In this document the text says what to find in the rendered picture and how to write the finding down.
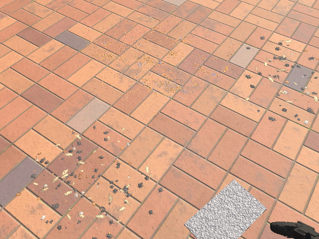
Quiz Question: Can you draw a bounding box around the right robot hand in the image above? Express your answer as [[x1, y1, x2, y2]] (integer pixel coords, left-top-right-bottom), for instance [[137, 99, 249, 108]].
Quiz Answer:
[[270, 221, 319, 239]]

